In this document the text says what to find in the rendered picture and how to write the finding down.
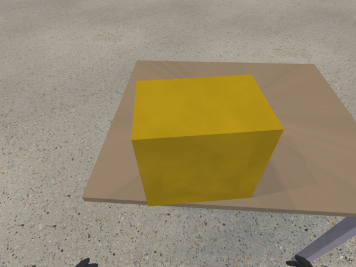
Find table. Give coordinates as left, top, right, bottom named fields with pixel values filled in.
left=82, top=60, right=356, bottom=267

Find right robot hand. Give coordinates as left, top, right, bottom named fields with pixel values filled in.
left=286, top=255, right=313, bottom=267

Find carton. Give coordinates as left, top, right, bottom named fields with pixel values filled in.
left=131, top=75, right=284, bottom=206

